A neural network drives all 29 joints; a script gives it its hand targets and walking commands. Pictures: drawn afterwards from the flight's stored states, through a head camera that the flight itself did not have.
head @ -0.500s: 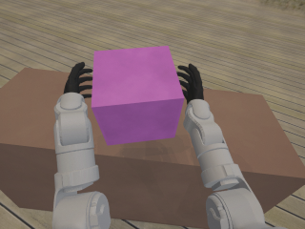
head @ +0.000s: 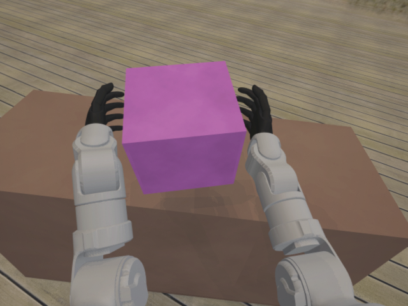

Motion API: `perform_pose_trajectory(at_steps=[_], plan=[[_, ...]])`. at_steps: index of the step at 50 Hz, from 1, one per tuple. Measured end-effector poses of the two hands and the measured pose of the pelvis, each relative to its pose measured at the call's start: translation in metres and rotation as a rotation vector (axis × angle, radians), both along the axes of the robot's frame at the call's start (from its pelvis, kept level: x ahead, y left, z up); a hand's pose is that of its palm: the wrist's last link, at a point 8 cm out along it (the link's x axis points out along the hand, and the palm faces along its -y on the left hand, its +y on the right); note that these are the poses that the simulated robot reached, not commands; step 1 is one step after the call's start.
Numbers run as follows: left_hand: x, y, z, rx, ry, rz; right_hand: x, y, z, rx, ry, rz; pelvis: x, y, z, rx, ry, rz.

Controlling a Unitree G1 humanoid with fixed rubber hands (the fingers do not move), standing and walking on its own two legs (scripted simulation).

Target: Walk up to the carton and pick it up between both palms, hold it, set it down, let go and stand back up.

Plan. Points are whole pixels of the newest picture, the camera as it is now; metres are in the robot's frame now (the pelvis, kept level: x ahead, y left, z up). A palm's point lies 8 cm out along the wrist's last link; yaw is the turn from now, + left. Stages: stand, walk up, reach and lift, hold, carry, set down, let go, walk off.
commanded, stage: hold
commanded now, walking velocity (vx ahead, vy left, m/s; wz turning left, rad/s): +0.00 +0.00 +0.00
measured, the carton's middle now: (183, 129) +0.42 +0.01 +0.15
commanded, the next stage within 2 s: none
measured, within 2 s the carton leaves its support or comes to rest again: neither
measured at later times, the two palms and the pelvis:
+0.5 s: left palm (99, 128) +0.37 +0.15 +0.20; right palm (259, 130) +0.36 -0.13 +0.20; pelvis +0.00 +0.00 +0.00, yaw +0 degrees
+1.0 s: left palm (99, 128) +0.37 +0.15 +0.20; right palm (259, 130) +0.36 -0.13 +0.20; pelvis +0.00 +0.00 +0.00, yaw +0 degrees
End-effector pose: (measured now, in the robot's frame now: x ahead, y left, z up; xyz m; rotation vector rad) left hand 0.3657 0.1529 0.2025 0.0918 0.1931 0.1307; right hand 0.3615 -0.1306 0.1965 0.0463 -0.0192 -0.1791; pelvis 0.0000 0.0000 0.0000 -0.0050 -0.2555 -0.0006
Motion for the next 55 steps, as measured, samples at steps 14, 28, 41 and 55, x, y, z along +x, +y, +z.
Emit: perform_pose_trajectory(at_steps=[14,28,41,55], plan=[[-0.0001,0.0000,-0.0003,0.000,0.001,0.000,0.0000,0.0000,-0.0001,0.000,0.000,0.000,-0.0001,0.0001,0.0000,0.000,0.000,0.001],[-0.0002,0.0000,-0.0004,0.001,0.001,0.001,0.0000,0.0000,-0.0002,0.000,-0.001,0.000,-0.0003,0.0001,0.0000,0.000,0.000,0.002],[-0.0003,0.0001,-0.0006,0.001,0.002,0.001,0.0000,0.0001,-0.0003,0.000,-0.001,0.001,-0.0004,0.0001,0.0000,0.000,0.000,0.003],[-0.0003,0.0001,-0.0008,0.001,0.002,0.001,0.0000,0.0001,-0.0005,-0.001,-0.001,0.001,-0.0005,0.0001,0.0000,0.000,0.000,0.004]])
